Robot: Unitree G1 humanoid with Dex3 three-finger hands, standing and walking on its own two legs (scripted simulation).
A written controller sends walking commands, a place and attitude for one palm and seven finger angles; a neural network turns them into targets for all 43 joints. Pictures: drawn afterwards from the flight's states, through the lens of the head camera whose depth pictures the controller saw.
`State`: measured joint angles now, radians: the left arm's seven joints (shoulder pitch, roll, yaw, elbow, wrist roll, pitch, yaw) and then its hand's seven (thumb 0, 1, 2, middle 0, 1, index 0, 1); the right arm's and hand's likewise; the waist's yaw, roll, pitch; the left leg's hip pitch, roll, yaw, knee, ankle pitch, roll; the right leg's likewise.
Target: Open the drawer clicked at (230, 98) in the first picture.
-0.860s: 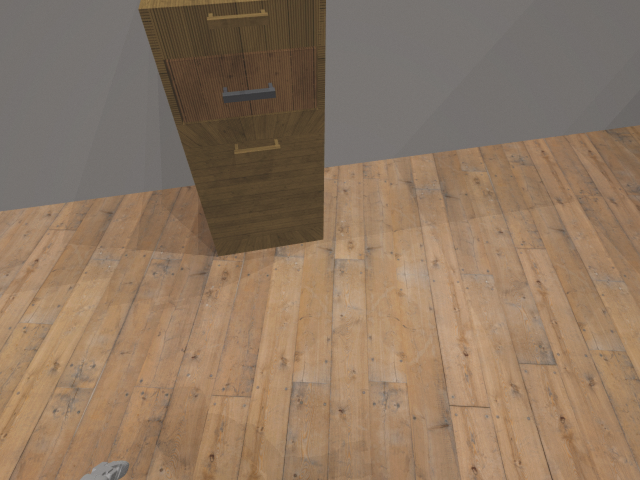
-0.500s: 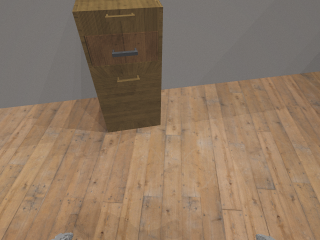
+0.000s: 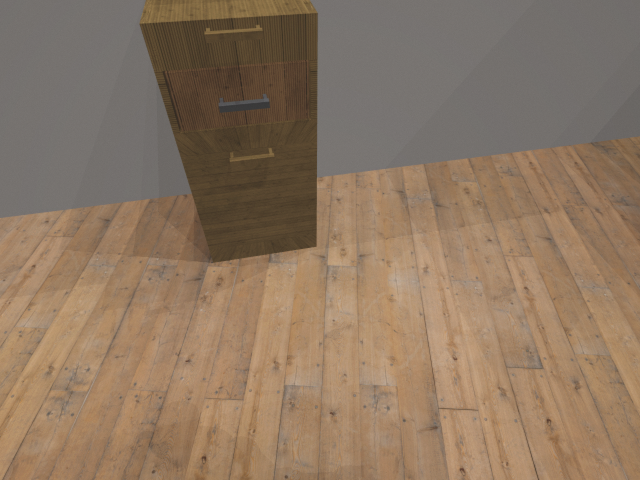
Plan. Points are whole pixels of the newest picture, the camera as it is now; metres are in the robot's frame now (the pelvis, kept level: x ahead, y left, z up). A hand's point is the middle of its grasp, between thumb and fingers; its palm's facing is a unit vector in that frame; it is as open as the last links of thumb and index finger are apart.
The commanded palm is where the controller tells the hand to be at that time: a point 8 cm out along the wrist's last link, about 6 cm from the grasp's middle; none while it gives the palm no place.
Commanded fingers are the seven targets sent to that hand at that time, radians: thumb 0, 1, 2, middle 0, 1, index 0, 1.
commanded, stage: stand and wait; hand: left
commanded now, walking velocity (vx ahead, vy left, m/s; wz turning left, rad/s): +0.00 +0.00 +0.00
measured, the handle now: (243, 102) +1.07 +0.28 -0.07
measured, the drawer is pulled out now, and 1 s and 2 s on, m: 0.00 0.00 0.00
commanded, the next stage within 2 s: look at it before walking up in 0.18 s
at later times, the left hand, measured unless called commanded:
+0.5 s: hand out of the picture +0.06 +0.25 -0.16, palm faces -0.03 -0.94 -0.33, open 7.4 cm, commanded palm none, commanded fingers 0.00 0.90 0.90 -0.20 -0.30 -0.20 -0.30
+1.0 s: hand out of the picture +0.06 +0.25 -0.16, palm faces -0.03 -0.95 -0.33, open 7.4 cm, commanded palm none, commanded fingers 0.00 0.90 0.90 -0.20 -0.30 -0.20 -0.30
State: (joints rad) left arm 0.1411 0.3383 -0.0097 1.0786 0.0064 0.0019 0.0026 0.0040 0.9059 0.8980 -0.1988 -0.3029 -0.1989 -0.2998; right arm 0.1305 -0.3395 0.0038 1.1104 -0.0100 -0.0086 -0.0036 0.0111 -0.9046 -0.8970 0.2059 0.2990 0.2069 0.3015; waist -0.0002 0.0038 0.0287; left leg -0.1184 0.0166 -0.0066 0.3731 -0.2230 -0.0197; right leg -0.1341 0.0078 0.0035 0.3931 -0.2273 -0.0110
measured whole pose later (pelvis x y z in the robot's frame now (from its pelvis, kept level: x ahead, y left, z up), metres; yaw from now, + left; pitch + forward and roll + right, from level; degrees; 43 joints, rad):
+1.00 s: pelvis +0.00 +0.01 +0.00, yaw -1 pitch -1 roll +0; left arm 0.17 0.32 -0.01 1.08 0.01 0.01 0.00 0.00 0.91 0.90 -0.20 -0.30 -0.20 -0.30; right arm 0.12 -0.32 0.00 1.11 -0.02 -0.01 0.00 0.01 -0.91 -0.90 0.20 0.30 0.21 0.30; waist 0.02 0.00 0.01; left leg -0.13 0.01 0.02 0.39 -0.24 -0.01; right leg -0.16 0.00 0.03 0.41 -0.23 0.00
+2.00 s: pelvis +0.31 +0.00 -0.01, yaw -33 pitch -1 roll +0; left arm 0.11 0.24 0.10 0.88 0.03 0.05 -0.03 0.00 0.92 0.90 -0.19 -0.30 -0.19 -0.30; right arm 0.29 -0.22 -0.06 1.01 -0.03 -0.03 -0.02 0.00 -0.92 -0.90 0.20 0.30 0.20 0.30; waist -0.03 0.00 0.08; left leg -0.15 0.12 0.34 0.51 -0.33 0.01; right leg -0.52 -0.08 -0.09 0.82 -0.27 0.02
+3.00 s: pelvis +0.37 -0.05 -0.02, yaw -69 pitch +1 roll +1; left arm 0.14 0.20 0.06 0.88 0.01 0.03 0.00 0.00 0.91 0.90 -0.20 -0.30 -0.20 -0.30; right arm 0.24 -0.25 -0.08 0.96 -0.02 0.06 -0.02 0.01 -0.91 -0.90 0.20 0.30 0.20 0.30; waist -0.02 0.05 0.10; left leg -0.43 0.15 0.11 1.06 -0.50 -0.08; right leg -0.29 0.00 -0.06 0.61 -0.34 -0.04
